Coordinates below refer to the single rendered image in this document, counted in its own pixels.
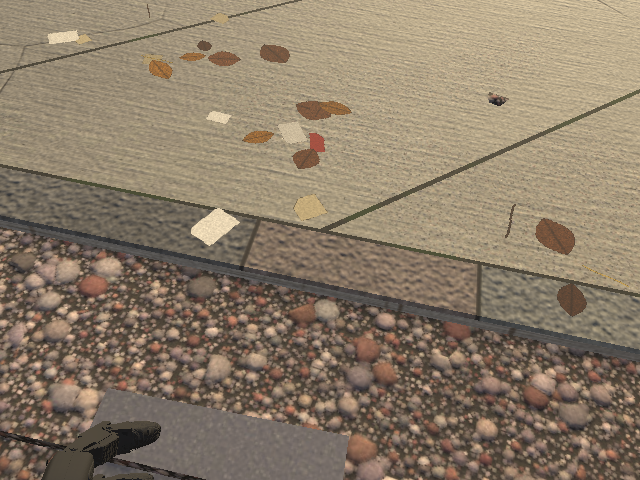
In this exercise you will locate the robot left hand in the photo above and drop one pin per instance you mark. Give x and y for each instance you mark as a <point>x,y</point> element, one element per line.
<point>98,445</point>

